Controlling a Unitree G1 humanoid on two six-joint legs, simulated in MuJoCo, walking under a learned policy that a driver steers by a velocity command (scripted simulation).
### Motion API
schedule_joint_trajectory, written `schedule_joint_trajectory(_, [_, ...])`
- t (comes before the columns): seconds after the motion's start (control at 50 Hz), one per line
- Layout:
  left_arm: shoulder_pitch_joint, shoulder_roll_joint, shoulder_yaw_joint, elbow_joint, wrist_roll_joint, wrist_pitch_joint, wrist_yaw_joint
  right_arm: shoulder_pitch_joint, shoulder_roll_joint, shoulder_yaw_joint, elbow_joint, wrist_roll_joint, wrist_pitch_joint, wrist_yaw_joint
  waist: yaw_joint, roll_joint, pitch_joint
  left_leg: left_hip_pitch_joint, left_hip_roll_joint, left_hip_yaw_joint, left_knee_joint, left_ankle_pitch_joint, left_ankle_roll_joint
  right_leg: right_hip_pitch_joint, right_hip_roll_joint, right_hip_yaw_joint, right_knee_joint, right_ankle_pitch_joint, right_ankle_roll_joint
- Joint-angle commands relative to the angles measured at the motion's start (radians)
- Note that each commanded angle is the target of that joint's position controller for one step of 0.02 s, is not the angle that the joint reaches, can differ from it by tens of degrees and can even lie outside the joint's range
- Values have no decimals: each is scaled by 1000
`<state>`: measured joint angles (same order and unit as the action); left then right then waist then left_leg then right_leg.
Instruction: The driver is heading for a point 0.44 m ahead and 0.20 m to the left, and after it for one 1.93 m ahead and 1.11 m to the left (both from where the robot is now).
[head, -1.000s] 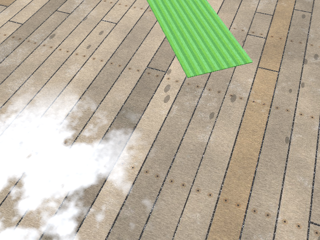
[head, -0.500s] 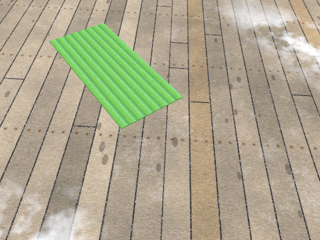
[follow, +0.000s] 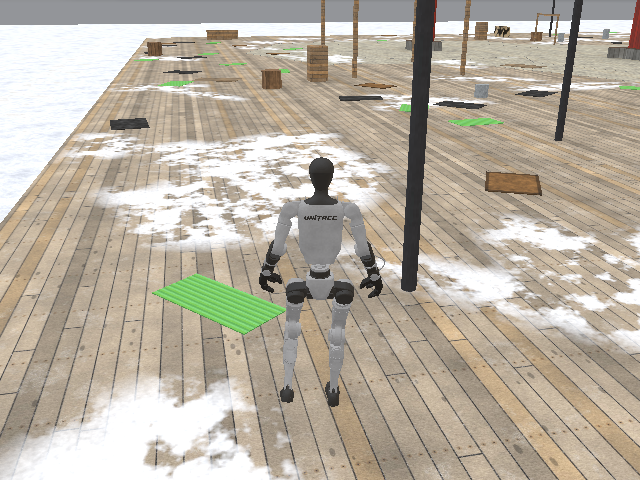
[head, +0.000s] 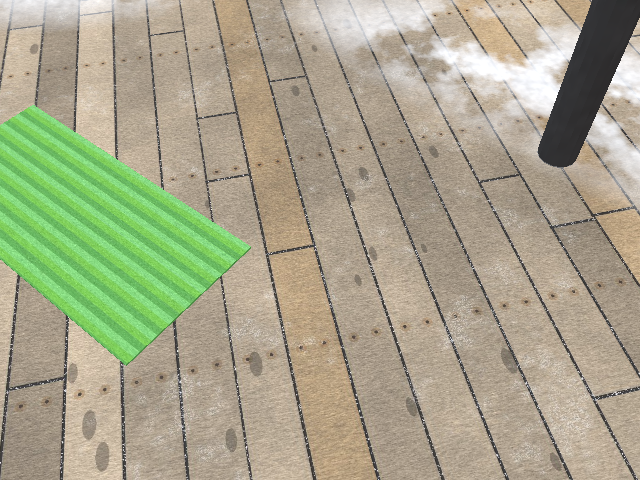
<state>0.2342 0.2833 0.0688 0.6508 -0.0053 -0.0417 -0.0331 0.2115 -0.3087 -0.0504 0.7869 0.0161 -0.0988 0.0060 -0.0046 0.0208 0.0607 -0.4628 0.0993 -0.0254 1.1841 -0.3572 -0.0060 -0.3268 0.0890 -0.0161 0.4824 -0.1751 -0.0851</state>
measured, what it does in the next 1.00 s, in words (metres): walks ahead, turning left: left foot, then right foot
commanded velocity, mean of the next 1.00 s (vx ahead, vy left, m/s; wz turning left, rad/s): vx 0.50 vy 0.00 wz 0.40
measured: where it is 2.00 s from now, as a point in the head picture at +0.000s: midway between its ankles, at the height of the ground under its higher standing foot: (145, 269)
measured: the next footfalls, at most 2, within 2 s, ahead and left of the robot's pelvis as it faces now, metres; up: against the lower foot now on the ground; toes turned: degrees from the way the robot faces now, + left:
left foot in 0.38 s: +0.39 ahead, +0.18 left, +0.00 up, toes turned +10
right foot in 0.88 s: +0.71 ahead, +0.06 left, +0.00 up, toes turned +29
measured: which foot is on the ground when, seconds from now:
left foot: up 0.00-0.36, down 0.38-0.90, up 0.92-1.00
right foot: down 0.00-0.40, up 0.42-0.86, down 0.88-1.00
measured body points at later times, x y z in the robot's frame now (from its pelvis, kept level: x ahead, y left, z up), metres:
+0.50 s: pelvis +0.29 +0.09 -0.01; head +0.33 +0.11 +0.44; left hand +0.34 +0.38 -0.13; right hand +0.48 -0.16 -0.11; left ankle +0.35 +0.17 -0.73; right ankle +0.17 -0.07 -0.63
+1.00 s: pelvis +0.58 +0.12 +0.00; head +0.60 +0.12 +0.45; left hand +0.60 +0.44 -0.08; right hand +0.78 -0.09 -0.12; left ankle +0.43 +0.19 -0.65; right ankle +0.67 +0.05 -0.73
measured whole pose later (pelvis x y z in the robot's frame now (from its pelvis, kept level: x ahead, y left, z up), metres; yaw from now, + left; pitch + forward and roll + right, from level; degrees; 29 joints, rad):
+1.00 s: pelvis +0.58 +0.12 +0.00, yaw +29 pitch +2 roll -1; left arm 0.15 0.27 0.06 0.69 0.01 -0.10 -0.01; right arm 0.34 -0.31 -0.06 0.72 0.02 -0.02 -0.01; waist -0.02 0.04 0.01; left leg -0.40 -0.04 -0.10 1.16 -0.42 0.02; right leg -0.34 0.03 -0.02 0.49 -0.18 -0.02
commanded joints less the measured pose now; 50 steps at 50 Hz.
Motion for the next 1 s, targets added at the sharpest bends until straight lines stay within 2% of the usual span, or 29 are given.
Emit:
schedule_joint_trajectory(0.02, [-7,105,25,-52,5,-36,8,67,-102,-27,-32,-7,8,1,-21,-70,-119,-135,61,-29,-60,70,-17,172,-287,284,-264,297,-203])
schedule_joint_trajectory(0.08, [21,135,31,-13,12,-48,20,0,-64,-13,-47,-8,27,-1,-1,-74,-61,-196,71,-25,-190,227,-45,137,-286,181,-318,315,-193])
schedule_joint_trajectory(0.16, [55,115,21,27,15,-51,28,-96,-58,-14,-57,1,25,9,47,-49,-41,-207,20,-6,-397,476,-19,215,-227,53,-349,230,-108])
schedule_joint_trajectory(0.2, [60,151,31,45,12,-54,27,-143,-26,4,-84,11,20,22,68,-96,6,-185,18,-5,-498,509,-12,207,-284,21,-361,231,-117])
schedule_joint_trajectory(0.26, [102,153,37,84,4,-40,32,-206,-42,-1,-118,10,16,43,92,-55,29,-241,-8,-3,-576,462,20,340,-322,-3,-328,238,-99])
schedule_joint_trajectory(0.3, [87,164,42,89,-2,-27,39,-190,-39,-1,-132,5,20,57,72,-84,18,-249,-21,15,-588,362,47,414,-357,-28,-269,381,-84])
schedule_joint_trajectory(0.34, [58,182,49,88,-6,-13,50,-127,-79,-19,-132,-3,23,63,29,-106,-35,-143,-77,73,-590,257,83,452,-346,-64,-141,692,-46])
schedule_joint_trajectory(0.36, [52,195,52,85,-5,-1,58,-47,-108,-38,-118,-4,27,59,-20,-105,-100,-16,-128,113,-600,228,106,447,-324,-92,-5,826,-21])
schedule_joint_trajectory(0.38, [50,183,44,78,-2,5,67,108,-162,-66,-85,-3,30,49,-100,-66,-187,219,-159,102,-630,275,142,347,-281,-131,223,825,16])
schedule_joint_trajectory(0.4, [124,125,19,51,28,-7,71,235,-268,-96,-75,3,38,32,-110,117,-319,561,43,-214,-609,324,244,55,-206,-140,575,427,67])
schedule_joint_trajectory(0.42, [180,33,-15,25,31,-39,50,223,-276,-90,-89,16,30,37,-46,288,-443,833,230,-784,-805,78,432,-322,14,10,875,-388,120])
schedule_joint_trajectory(0.44, [86,131,4,26,-10,-71,30,237,-191,-67,-96,9,29,37,-113,151,-432,846,213,-776,-879,-62,375,-429,-54,157,930,-367,88])
schedule_joint_trajectory(0.46, [-5,146,5,-5,-36,-88,21,194,-154,-58,-99,2,27,31,-114,94,-291,727,184,-636,-884,-46,328,-476,-96,135,892,-287,67])
schedule_joint_trajectory(0.48, [-48,132,1,-17,-19,-96,25,136,-146,-52,-112,-3,27,28,-79,-16,-187,567,152,-540,-898,49,308,-458,-137,120,806,-223,62])
schedule_joint_trajectory(0.5, [-78,144,9,-19,14,-96,34,106,-123,-46,-119,-6,24,28,-58,-22,-128,431,112,-439,-888,299,287,-376,-164,113,710,-193,64])
schedule_joint_trajectory(0.52, [-32,133,13,-22,15,-86,34,64,-117,-40,-138,-18,28,22,-2,21,-138,374,95,-416,-910,313,296,-324,-177,123,677,-166,74])
schedule_joint_trajectory(0.56, [-3,122,12,-12,16,-65,38,32,-124,-44,-153,-17,29,13,20,39,-114,274,77,-379,-948,363,313,-287,-182,105,605,-149,102])
schedule_joint_trajectory(0.64, [-103,79,-1,-29,31,-47,47,78,-142,-50,-136,-2,32,-10,-13,3,-80,221,6,-265,-967,376,264,-297,-157,81,380,81,152])
schedule_joint_trajectory(0.66, [-130,67,-8,-39,22,-50,44,83,-162,-55,-132,-2,35,-13,-19,57,-70,198,7,-259,-955,376,261,-273,-150,83,288,136,158])
schedule_joint_trajectory(0.68, [-169,65,-11,-45,18,-55,40,88,-154,-55,-130,3,39,-16,-39,59,-58,183,-13,-240,-945,361,246,-242,-136,79,211,188,164])
schedule_joint_trajectory(0.76, [-283,79,-6,-70,5,-76,21,170,-145,-54,-98,13,56,-24,-86,59,-60,248,-10,-300,-887,304,213,-184,-79,80,51,243,154])
schedule_joint_trajectory(0.82, [-255,116,11,-67,-4,-89,12,157,-145,-58,-100,9,67,-28,-54,98,-71,329,28,-404,-805,284,194,-132,-76,107,-7,147,120])
schedule_joint_trajectory(0.86, [-125,143,31,-36,-1,-98,19,125,-121,-51,-114,6,69,-25,23,112,-119,312,-8,-401,-692,351,158,60,-86,86,-70,131,69])
schedule_joint_trajectory(0.88, [-1,185,46,-22,19,-103,27,107,-70,-32,-133,-4,63,-21,85,60,-235,222,-58,-341,-487,333,132,292,-203,182,-40,110,6])
schedule_joint_trajectory(0.9, [134,274,70,4,36,-92,32,228,-10,-12,-154,13,55,-21,74,-184,-397,-102,-201,-188,-144,35,52,673,-435,561,-63,-56,-153])
schedule_joint_trajectory(0.92, [158,222,62,20,7,-81,23,248,-62,-13,-157,17,50,-23,72,-304,-393,-280,-162,-161,25,-238,33,700,-521,812,-151,-279,-188])
schedule_joint_trajectory(0.94, [108,149,41,8,-1,-74,27,176,-142,-36,-150,18,55,-21,89,-186,-245,-341,-107,-166,97,-157,24,576,-484,692,-176,-366,-143])
schedule_joint_trajectory(0.98, [22,98,21,10,7,-58,31,57,-135,-42,-175,-2,64,-18,71,-83,-70,-317,-50,-109,58,-32,14,336,-385,432,-224,-171,-85])
schedule_joint_trajectory(1.0, [3,91,16,16,16,-61,33,63,-117,-44,-184,2,67,-12,41,-129,-51,-278,-21,-111,29,13,13,268,-371,370,-244,-92,-79])
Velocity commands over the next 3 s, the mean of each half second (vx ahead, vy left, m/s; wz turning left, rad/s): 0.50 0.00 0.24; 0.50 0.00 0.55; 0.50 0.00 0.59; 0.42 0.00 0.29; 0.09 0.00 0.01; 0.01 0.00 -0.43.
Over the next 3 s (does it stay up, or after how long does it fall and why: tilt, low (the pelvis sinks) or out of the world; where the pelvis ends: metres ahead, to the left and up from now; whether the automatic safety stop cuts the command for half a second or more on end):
stays up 1.05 0.54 0.01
